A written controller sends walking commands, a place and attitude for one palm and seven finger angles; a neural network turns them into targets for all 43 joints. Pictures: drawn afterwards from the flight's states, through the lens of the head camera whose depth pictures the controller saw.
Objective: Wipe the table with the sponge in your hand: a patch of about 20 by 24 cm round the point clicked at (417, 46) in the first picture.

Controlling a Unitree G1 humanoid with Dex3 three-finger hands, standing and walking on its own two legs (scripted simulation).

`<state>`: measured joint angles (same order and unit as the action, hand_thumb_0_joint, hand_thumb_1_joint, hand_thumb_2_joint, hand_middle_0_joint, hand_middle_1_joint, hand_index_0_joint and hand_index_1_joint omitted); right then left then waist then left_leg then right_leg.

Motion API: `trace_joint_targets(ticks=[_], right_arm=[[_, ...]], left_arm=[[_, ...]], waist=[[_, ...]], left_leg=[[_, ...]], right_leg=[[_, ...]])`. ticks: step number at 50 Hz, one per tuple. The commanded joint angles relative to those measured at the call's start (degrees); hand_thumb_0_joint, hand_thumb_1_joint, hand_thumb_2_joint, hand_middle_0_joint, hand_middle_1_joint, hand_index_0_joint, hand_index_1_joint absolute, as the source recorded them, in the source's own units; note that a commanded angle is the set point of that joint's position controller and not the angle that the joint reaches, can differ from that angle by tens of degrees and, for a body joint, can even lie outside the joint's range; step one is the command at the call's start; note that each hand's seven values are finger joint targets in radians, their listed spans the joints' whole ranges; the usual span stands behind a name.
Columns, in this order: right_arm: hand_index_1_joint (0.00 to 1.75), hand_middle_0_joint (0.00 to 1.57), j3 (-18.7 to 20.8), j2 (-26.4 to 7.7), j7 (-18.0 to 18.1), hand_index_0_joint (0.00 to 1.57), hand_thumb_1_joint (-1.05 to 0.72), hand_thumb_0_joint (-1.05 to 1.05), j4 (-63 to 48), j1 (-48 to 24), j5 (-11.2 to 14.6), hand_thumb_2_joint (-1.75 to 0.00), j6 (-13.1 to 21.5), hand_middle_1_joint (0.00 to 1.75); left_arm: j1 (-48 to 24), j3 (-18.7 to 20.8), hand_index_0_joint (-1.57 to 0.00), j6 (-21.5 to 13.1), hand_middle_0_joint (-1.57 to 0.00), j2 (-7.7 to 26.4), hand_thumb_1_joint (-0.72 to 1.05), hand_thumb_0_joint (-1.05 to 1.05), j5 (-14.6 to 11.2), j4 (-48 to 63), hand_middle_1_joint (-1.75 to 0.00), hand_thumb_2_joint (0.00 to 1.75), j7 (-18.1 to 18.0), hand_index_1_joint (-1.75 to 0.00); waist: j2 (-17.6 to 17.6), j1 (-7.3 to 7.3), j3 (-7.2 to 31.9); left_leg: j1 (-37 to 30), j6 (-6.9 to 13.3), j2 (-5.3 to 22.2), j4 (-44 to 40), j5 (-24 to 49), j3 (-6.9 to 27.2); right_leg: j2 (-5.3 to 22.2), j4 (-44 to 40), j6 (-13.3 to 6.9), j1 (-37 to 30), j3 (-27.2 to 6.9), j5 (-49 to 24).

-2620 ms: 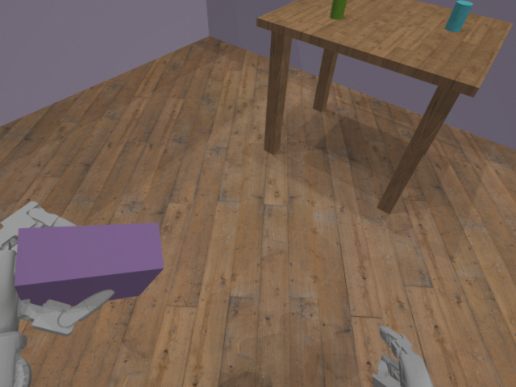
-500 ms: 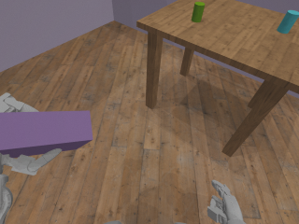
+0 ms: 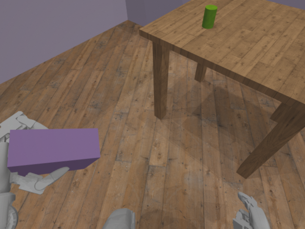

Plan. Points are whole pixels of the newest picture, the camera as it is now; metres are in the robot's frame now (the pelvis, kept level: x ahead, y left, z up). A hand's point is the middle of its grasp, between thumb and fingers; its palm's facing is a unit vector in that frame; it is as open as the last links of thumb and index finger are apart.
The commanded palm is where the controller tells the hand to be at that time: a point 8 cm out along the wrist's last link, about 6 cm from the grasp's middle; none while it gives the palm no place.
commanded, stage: walk to a spot facing it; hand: left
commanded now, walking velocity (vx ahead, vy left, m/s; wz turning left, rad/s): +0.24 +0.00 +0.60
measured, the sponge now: (68, 152) +0.24 +0.18 +0.14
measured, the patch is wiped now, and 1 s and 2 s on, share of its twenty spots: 0.00 0.00 0.00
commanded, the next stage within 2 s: turn to face it in 0.14 s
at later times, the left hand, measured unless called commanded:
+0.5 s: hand (11, 117) +0.28 +0.27 +0.21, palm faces +0.50 -0.76 -0.42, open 9.8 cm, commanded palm +0.24 +0.31 +0.18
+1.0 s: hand (93, 95) +0.34 +0.13 +0.20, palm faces +0.19 -0.81 -0.55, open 9.8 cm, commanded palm +0.29 +0.19 +0.18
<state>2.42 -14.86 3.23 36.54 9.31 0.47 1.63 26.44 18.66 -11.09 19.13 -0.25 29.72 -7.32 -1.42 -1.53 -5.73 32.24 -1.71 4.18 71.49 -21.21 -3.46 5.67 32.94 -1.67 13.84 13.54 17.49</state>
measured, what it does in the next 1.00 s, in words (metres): steps on the spot: left foot, then right foot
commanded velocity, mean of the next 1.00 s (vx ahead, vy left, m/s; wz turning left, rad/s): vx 0.04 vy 0.00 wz -0.35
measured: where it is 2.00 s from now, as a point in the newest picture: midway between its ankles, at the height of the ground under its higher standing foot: outside the picture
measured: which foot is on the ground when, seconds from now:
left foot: up 0.00-0.20, down 0.22-0.66, up 0.68-1.00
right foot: down 0.00-0.22, up 0.24-0.62, down 0.64-1.00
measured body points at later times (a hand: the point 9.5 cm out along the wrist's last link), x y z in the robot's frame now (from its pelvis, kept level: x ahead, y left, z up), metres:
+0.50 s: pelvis +0.10 +0.02 +0.00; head +0.13 +0.03 +0.45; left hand +0.24 +0.31 +0.23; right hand +0.31 -0.13 -0.08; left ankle +0.14 +0.13 -0.73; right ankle +0.16 -0.11 -0.69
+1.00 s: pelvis +0.08 -0.05 +0.00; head +0.12 -0.07 +0.45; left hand +0.32 +0.17 +0.23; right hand +0.19 -0.36 -0.09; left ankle +0.08 +0.10 -0.69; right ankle +0.15 -0.10 -0.73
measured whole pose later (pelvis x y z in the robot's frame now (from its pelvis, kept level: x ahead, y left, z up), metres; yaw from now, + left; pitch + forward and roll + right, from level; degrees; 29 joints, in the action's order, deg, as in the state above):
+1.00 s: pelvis +0.08 -0.05 +0.00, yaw -11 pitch +2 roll +2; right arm 3.7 -16.5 1.3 31.9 10.0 0.6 -1.2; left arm 31.7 26.7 -13.5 27.3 -3.8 34.9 -7.8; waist 0.9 -1.3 -2.7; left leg 23.4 -4.9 1.4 50.8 -26.2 -1.3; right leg -6.3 27.6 -6.8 22.9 -1.9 6.1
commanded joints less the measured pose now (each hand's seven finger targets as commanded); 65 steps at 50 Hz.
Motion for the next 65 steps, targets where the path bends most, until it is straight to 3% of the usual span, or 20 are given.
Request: trace_joint_targets(ticks=[1,6,9,10,11,12,14,19,27,31,32,33,34,35,39,49,57,59,61,65], right_arm=[[0.3,0.2,0.9,-1.5,-0.2,0.2,-0.9,0.0,-11.5,-3.2,-0.2,-0.9,1.9,0.3],[0.3,0.2,1.4,-0.9,-0.1,0.2,-0.9,0.0,-13.6,-1.2,-0.4,-0.9,2.2,0.3],[0.3,0.2,2.3,-1.8,0.8,0.2,-0.9,0.0,-13.1,1.5,-0.6,-0.9,2.4,0.3],[0.3,0.2,2.5,-2.2,1.2,0.2,-0.9,0.0,-13.7,1.4,-0.6,-0.9,2.6,0.3],[0.3,0.2,2.5,-3.4,1.2,0.2,-0.9,0.0,-13.9,0.2,-0.9,-0.9,3.2,0.3],[0.3,0.2,1.4,-3.1,0.4,0.2,-0.9,0.0,-14.0,0.6,-0.4,-0.9,4.1,0.3],[0.3,0.2,1.5,-4.1,-0.4,0.2,-0.9,0.0,-12.4,-1.5,0.0,-0.9,4.1,0.3],[0.3,0.2,0.6,-2.8,-1.3,0.2,-0.9,0.0,-10.9,-2.1,-0.1,-0.9,5.7,0.3],[0.3,0.2,0.1,-3.1,-0.8,0.2,-0.9,0.0,-10.1,-1.4,-0.3,-0.9,6.4,0.3],[0.3,0.2,-0.2,-3.1,-0.8,0.2,-0.9,0.0,-10.9,-1.4,0.4,-0.9,5.9,0.3],[0.3,0.2,-0.4,-2.3,-1.0,0.2,-0.9,0.0,-11.2,-0.9,0.5,-0.9,5.8,0.3],[0.3,0.2,-1.1,-0.6,-0.9,0.2,-0.9,0.0,-12.5,-2.1,0.3,-0.9,5.7,0.3],[0.3,0.2,-1.6,-0.5,-0.8,0.2,-0.9,0.0,-13.2,-5.3,-0.1,-0.9,5.8,0.3],[0.3,0.2,-0.6,-1.4,-0.8,0.2,-0.9,0.0,-12.6,-4.4,0.5,-0.9,5.7,0.3],[0.3,0.2,-1.8,-0.4,-1.4,0.2,-0.9,0.0,-12.5,-5.9,-0.3,-0.9,2.9,0.3],[0.3,0.2,0.9,-3.6,-2.3,0.2,-0.9,0.0,-13.8,-3.9,0.8,-0.9,-0.8,0.3],[0.3,0.2,0.3,-5.0,-2.3,0.2,-0.9,0.0,-15.0,-1.3,0.1,-0.9,-3.4,0.3],[0.3,0.2,0.6,-6.0,-1.7,0.2,-0.9,0.0,-15.3,-1.1,-1.2,-0.9,-2.5,0.3],[0.3,0.2,-0.1,-3.5,-1.3,0.2,-0.9,0.0,-15.2,-3.4,-1.5,-0.9,-0.3,0.3],[0.3,0.2,1.3,-3.9,-2.6,0.2,-0.9,0.0,-14.1,-2.7,-0.2,-0.9,1.2,0.3]], left_arm=[[2.2,14.1,-1.2,-5.3,-1.2,14.3,0.1,0.0,-1.5,15.7,-1.6,1.3,-3.1,-1.6],[4.5,12.6,-1.2,-4.3,-1.2,11.6,0.1,0.0,-2.0,14.6,-1.6,1.3,-4.1,-1.6],[1.9,10.2,-1.2,-3.7,-1.2,10.7,0.1,0.0,-2.1,15.5,-1.6,1.3,-4.6,-1.6],[-0.1,10.1,-1.2,-4.3,-1.2,11.4,0.1,0.0,-1.8,17.7,-1.6,1.3,-4.7,-1.6],[-0.7,10.0,-1.2,-5.6,-1.2,11.2,0.1,0.0,-2.2,19.6,-1.6,1.3,-4.6,-1.6],[-1.6,10.9,-1.2,-6.4,-1.2,13.1,0.1,0.0,-1.5,20.4,-1.6,1.3,-4.6,-1.6],[-5.2,12.0,-1.2,-5.6,-1.2,16.7,0.1,0.0,-0.7,17.5,-1.6,1.3,-3.1,-1.6],[-2.8,11.5,-1.2,-5.9,-1.2,14.7,0.1,0.0,-1.8,26.8,-1.6,1.3,-2.6,-1.6],[-5.8,7.5,-1.2,-2.8,-1.2,8.1,0.1,0.0,-2.2,3.3,-1.6,1.3,-1.2,-1.6],[-11.9,3.7,-1.2,-1.7,-1.2,7.4,0.1,0.0,-1.3,2.0,-1.6,1.3,-0.5,-1.6],[-14.2,3.2,-1.2,-2.0,-1.2,8.6,0.1,0.0,-0.6,3.8,-1.6,1.3,-0.5,-1.6],[-15.2,4.5,-1.2,-2.1,-1.2,11.8,0.1,0.0,-0.2,5.6,-1.6,1.3,-1.0,-1.6],[-16.0,6.1,-1.2,-1.7,-1.2,13.0,0.1,0.0,-0.4,7.4,-1.6,1.3,-1.6,-1.6],[-15.0,5.4,-1.2,-1.2,-1.2,11.9,0.1,0.0,-1.4,9.1,-1.6,1.3,-1.7,-1.6],[-3.9,12.5,-1.2,-3.9,-1.2,16.6,0.1,0.0,-2.4,20.5,-1.6,1.3,-3.1,-1.6],[8.7,14.5,-1.2,-3.6,-1.2,12.4,0.1,0.0,-4.4,6.1,-1.6,1.3,-2.1,-1.6],[-4.0,6.5,-1.2,-2.6,-1.2,11.6,0.1,0.0,-2.7,13.1,-1.6,1.3,-1.2,-1.6],[-8.9,7.6,-1.2,-4.1,-1.2,14.5,0.1,0.0,-2.5,17.6,-1.6,1.3,-1.0,-1.6],[-10.8,9.0,-1.2,-4.7,-1.2,15.6,0.1,0.0,-0.4,18.9,-1.6,1.3,-1.1,-1.6],[-5.3,9.3,-1.2,-3.8,-1.2,12.2,0.1,0.0,-0.9,12.8,-1.6,1.3,-1.1,-1.6]], waist=[[7.5,2.03,9.9],[11.5,3.58,10.6],[6.7,-0.13,15.7],[-0.7,-0.89,18.4],[-16.0,-0.21,19.5],[-19.3,0.91,20.6],[-8.2,1.2,16.5],[-14.1,2.28,15.2],[-7.1,1.97,9.5],[-3.6,2.38,9.2],[3.7,1.93,10.1],[17.4,2.1,10.9],[17.4,3.41,11.2],[17.9,3.11,13.2],[1.0,3.15,18.3],[7.3,3.48,18.1],[7.1,2.21,14.5],[-2.6,1.88,12.1],[-16.1,3.59,8.6],[-13.4,3.78,3.8]], left_leg=[[2.4,-0.2,4.0,-15.6,2.3,-0.9],[-3.5,0.5,1.1,-31.0,2.6,-8.1],[-19.8,1.2,-4.1,-42.2,10.6,-11.5],[-30.6,3.4,-2.0,-44.6,14.3,-6.3],[-38.0,11.5,12.1,-46.3,34.4,15.8],[-42.0,18.5,22.3,-46.8,53.0,33.1],[-33.3,15.9,20.0,-47.7,40.7,23.8],[-23.4,10.0,13.7,-51.4,28.4,5.3],[-18.0,6.6,18.6,-52.2,14.8,0.0],[-17.3,3.1,14.9,-40.4,9.3,-3.9],[-17.2,1.4,10.9,-31.4,6.4,-5.9],[-6.3,-1.1,3.3,-19.7,-9.1,-6.5],[-0.5,-2.2,-0.6,-10.1,-17.2,-1.7],[-2.6,-2.4,0.2,-4.8,-12.5,2.4],[0.7,-3.6,-0.2,-2.9,-5.1,4.1],[-4.4,-2.6,-1.9,-24.1,-6.5,3.3],[-24.2,1.1,-3.3,-43.9,-5.2,0.7],[-31.9,5.3,4.8,-53.1,-7.6,7.1],[-19.6,13.6,24.3,-61.5,-12.2,21.4],[-11.2,8.8,18.0,-57.3,-3.8,1.8]], right_leg=[[16.4,-13.9,-5.6,-10.7,-8.1,-22.8],[16.2,-8.2,-4.9,-12.4,-5.5,-32.5],[13.3,9.5,-0.6,-7.4,0.3,-34.2],[10.0,22.1,1.9,0.4,0.8,-26.9],[1.2,37.2,5.5,13.4,-0.5,5.9],[-2.4,45.4,5.1,22.7,-7.8,23.3],[1.0,45.5,4.2,22.8,-13.3,15.5],[0.1,30.2,4.2,16.0,-10.2,4.6],[-3.4,9.7,5.4,7.3,-7.1,3.6],[-4.3,-4.1,4.9,0.6,-6.6,-5.0],[0.1,-9.4,2.7,-0.2,-12.9,-14.2],[10.1,-10.9,-2.6,-5.8,-30.0,-34.3],[15.4,-11.3,-6.8,-6.8,-37.0,-46.9],[14.6,-12.2,-5.7,-5.6,-36.8,-41.0],[9.7,-7.3,-7.2,-12.3,-30.1,-37.9],[6.4,-14.0,-5.9,-9.9,-36.9,-20.1],[1.2,-21.3,-1.8,8.1,-37.6,7.7],[-5.6,-10.3,1.8,19.7,-32.3,10.7],[-9.2,28.5,4.3,22.5,-17.7,7.3],[-5.1,39.8,4.9,19.0,-14.0,6.4]])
